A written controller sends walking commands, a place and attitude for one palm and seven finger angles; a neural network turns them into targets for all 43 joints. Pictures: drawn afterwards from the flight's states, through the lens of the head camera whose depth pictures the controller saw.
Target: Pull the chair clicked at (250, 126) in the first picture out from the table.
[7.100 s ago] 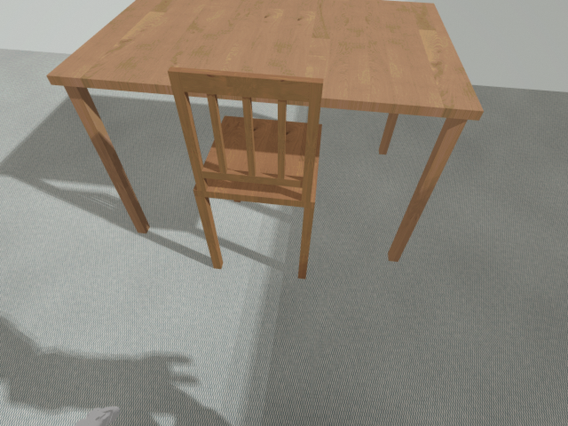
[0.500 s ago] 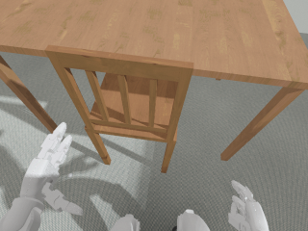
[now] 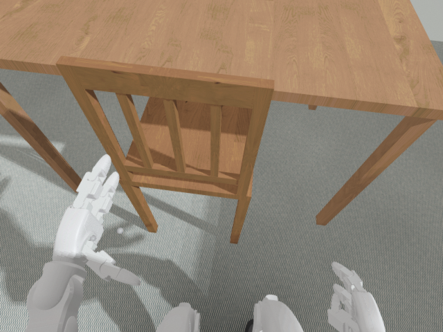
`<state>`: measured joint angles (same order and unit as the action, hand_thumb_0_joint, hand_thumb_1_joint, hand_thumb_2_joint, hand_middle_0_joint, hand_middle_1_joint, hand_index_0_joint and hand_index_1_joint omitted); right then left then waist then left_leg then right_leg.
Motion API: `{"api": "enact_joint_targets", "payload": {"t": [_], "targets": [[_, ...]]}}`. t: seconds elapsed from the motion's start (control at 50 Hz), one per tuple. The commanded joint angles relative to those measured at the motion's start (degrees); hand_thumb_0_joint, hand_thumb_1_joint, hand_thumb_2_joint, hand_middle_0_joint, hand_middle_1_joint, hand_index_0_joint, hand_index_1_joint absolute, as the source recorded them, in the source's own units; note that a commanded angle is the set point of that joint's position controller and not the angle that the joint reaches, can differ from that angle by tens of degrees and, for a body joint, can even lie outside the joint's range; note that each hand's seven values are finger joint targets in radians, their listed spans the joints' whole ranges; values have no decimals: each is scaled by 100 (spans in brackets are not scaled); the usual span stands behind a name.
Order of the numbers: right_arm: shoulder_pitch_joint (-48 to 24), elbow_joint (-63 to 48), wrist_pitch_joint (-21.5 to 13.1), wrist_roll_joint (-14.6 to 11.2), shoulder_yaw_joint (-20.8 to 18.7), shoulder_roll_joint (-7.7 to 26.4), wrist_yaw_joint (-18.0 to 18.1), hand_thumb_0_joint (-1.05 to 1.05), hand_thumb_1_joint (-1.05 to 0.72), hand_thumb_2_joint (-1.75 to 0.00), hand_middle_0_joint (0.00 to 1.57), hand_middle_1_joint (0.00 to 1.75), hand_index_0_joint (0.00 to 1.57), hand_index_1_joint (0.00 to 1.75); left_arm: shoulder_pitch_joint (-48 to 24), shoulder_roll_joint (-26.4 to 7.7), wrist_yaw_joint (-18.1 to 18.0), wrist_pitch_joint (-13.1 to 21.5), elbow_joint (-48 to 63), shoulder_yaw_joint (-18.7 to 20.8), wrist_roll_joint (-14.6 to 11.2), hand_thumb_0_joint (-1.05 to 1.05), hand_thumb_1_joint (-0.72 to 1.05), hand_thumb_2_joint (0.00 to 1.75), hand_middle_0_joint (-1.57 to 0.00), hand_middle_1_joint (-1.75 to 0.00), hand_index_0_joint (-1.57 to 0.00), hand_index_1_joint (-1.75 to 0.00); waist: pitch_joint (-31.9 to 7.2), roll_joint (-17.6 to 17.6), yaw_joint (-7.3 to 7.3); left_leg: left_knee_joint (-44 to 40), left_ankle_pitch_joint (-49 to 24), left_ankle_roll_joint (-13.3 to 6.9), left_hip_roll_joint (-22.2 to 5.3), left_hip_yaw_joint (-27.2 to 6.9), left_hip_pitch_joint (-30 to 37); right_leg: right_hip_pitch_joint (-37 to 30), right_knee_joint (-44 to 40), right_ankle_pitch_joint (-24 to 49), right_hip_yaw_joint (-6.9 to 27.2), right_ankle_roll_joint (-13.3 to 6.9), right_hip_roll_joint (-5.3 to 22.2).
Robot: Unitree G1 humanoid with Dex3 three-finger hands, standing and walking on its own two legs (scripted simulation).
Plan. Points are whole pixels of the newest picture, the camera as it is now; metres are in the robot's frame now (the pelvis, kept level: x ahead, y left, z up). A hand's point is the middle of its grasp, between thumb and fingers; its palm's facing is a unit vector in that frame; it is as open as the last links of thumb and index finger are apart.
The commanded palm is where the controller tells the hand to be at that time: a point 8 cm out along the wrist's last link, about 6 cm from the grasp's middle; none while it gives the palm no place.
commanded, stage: aim the fingers beside a spindle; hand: left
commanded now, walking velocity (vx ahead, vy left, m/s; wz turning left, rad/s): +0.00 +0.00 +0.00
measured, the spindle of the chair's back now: (176, 139) +0.50 +0.12 -0.01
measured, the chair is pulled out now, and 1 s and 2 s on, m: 0.00 0.00 0.00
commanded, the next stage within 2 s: none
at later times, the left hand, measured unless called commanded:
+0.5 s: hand (151, 216) +0.31 +0.14 +0.01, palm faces -0.13 -0.99 -0.02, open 16.9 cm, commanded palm +0.30 +0.20 +0.02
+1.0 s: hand (168, 200) +0.35 +0.12 +0.00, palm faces -0.10 -0.99 -0.03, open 16.9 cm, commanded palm +0.33 +0.16 +0.00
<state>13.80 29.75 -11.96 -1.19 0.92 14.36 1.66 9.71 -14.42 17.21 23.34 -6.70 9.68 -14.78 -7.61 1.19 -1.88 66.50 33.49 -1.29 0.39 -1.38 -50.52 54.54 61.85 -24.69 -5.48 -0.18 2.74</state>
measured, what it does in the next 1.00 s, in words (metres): stands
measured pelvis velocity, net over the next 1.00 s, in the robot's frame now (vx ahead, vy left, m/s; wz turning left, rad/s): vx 0.00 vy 0.00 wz -0.01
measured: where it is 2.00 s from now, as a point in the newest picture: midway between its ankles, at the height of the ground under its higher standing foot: outside the picture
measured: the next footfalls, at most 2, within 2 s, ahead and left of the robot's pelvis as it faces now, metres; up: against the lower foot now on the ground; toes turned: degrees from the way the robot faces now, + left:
none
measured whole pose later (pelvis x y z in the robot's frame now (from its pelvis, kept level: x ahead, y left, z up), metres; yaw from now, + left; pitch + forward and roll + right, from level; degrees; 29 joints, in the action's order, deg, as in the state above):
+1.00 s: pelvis +0.00 +0.00 -0.03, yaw +0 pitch +23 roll -1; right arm 12.1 31.0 -4.8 0.2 0.1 13.8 -0.6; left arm -9.1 -10.1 6.3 25.9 -20.9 3.9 -7.9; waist -8.6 1.3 -2.9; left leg 72.8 35.6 -1.2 0.7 -0.3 -60.1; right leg 65.1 69.3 -26.8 -4.2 -0.5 3.1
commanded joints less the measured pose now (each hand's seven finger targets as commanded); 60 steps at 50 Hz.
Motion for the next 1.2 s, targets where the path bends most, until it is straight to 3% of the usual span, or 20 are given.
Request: {"api": "enact_joint_targets", "payload": {"t": [0.0,0.08,0.2,0.34,0.42,0.54,0.56,0.58,0.6,0.7,0.78,0.82,0.88,0.9,0.96,1.04,1.06,1.1,1.16,1.18], "targets": [[-65,-800,-175,-44,-352,835,8,0,-90,-90,20,30,20,30,-575,-572,-116,237,780,172,67,0,-50,30,-6,-8,-6,-8,-1527,168,-56,-1141,-1815,117,24,-120,322,-1405,-581,719,162,-111,-143],[-29,-842,-91,-44,-368,842,16,0,-90,-90,20,30,20,30,-742,-663,-162,172,760,238,59,0,-50,30,-6,-8,-6,-8,-1666,-77,-55,-1093,-1816,84,26,-90,224,-1582,-606,830,225,-100,-148],[-14,-727,-93,8,-355,779,25,0,-90,-90,20,30,20,30,-1280,-669,-365,517,936,272,89,0,-50,30,-6,-8,-6,-8,-1930,121,-53,-974,-1970,83,30,-102,278,-1544,-467,983,262,-120,-130],[19,-663,36,-2,-382,818,-50,0,-90,-90,20,30,20,30,-1452,-266,-328,357,321,-222,252,0,-50,30,-6,-8,-6,-8,-1848,125,-147,-856,-1974,89,30,-71,150,-1318,-369,1081,254,-113,-98],[31,-733,129,-3,-407,805,-56,0,-90,-90,20,30,20,30,-1563,-361,-420,309,412,-112,281,0,-50,30,-6,-8,-6,-8,-2110,-21,-90,-798,-2108,65,33,-44,164,-1484,-313,1293,298,-114,-97],[32,-658,207,52,-399,738,-80,0,-90,-90,20,30,20,30,-1898,-466,-718,590,491,91,346,0,-50,30,-6,-8,-6,-8,-2299,-45,-73,-668,-2284,77,40,-21,62,-1612,-151,1606,352,-127,-99],[6,-657,218,54,-394,719,-98,0,-90,-90,20,30,20,30,-1883,-327,-728,616,470,-51,378,0,-50,30,-6,-8,-6,-8,-2270,88,-63,-672,-2278,86,43,-17,73,-1544,-134,1575,341,-135,-93],[30,-647,237,59,-394,735,-115,0,-90,-90,20,30,20,30,-1838,-265,-736,600,297,-129,402,0,-50,30,-6,-8,-6,-8,-2198,-78,-131,-650,-2233,67,34,-36,6,-1484,-141,1518,324,-128,-108],[11,-621,255,54,-390,739,-127,0,-90,-90,20,30,20,30,-1915,-178,-719,591,161,-230,429,0,-50,30,-6,-8,-6,-8,-2079,-19,-156,-632,-2139,69,37,-29,-49,-1371,-148,1434,329,-127,-106],[69,-609,349,37,-424,782,-147,0,-90,-90,20,30,20,30,-2201,35,-636,436,-58,-565,511,0,-50,30,-6,-8,-6,-8,-2175,-6,-221,-560,-2117,71,30,-58,-17,-1168,-89,1360,308,-140,-93],[36,-602,412,54,-424,798,-117,0,-90,-90,20,30,20,30,-2600,-243,-787,475,-18,-282,511,0,-50,30,-6,-8,-6,-8,-2285,-75,-189,-483,-2029,57,47,-49,-173,-1206,-20,1357,354,-138,-93],[20,-572,428,75,-406,750,-124,0,-90,-90,20,30,20,30,-2907,-195,-917,568,-33,-281,548,0,-50,30,-6,-8,-6,-8,-2305,-48,-203,-464,-1940,56,65,-36,-192,-1170,0,1283,369,-136,-85],[27,-556,447,116,-412,746,-140,0,-90,-90,20,30,20,30,-2926,-343,-1103,711,-9,-108,621,0,-50,30,-6,-8,-6,-8,-2582,9,-118,-433,-2071,69,64,-54,-180,-1240,116,1361,375,-153,-94],[25,-535,463,124,-403,724,-161,0,-90,-90,20,30,20,30,-2992,-147,-1113,730,-20,-308,657,0,-50,30,-6,-8,-6,-8,-2615,140,-170,-430,-2180,79,54,-56,-65,-1157,131,1436,359,-153,-93],[68,-481,528,117,-414,746,-206,0,-90,-90,20,30,20,30,-3015,122,-1098,645,-461,-572,694,0,-50,30,-6,-8,-6,-8,-2458,-55,-270,-409,-1994,82,45,-57,-214,-1053,94,1304,349,-134,-97],[128,-464,612,90,-432,794,-224,0,-90,-90,20,30,20,30,-3231,276,-1029,483,-951,-736,748,0,-50,30,-6,-8,-6,-8,-2312,-205,-350,-370,-1615,55,66,-42,-485,-915,60,1023,364,-135,-93],[135,-487,637,74,-439,809,-219,0,-90,-90,20,30,20,30,-3162,148,-1031,465,-1016,-577,723,0,-50,30,-6,-8,-6,-8,-2297,-318,-305,-372,-1561,47,74,-18,-553,-988,25,1001,391,-133,-96],[110,-542,665,93,-437,819,-197,0,-90,-90,20,30,20,30,-3247,-245,-1085,553,-750,-183,693,0,-50,30,-6,-8,-6,-8,-2609,-210,-170,-379,-1686,43,91,6,-537,-1212,83,1170,447,-151,-95],[69,-650,682,109,-421,708,-212,0,-90,-90,20,30,20,30,-3052,-354,-1177,750,-155,-26,629,0,-50,30,-6,-8,-6,-8,-2995,75,1,-443,-2060,68,107,65,-289,-1610,121,1602,490,-162,-84],[66,-646,686,116,-411,722,-207,0,-90,-90,20,30,20,30,-3120,-493,-1222,798,-57,47,643,0,-50,30,-6,-8,-6,-8,-2990,70,-19,-440,-2128,68,94,24,-276,-1598,147,1639,478,-170,-99]]}}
